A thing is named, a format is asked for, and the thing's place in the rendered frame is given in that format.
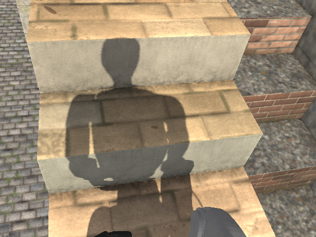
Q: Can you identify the right robot thigh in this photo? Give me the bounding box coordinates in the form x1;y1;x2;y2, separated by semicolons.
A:
189;206;247;237

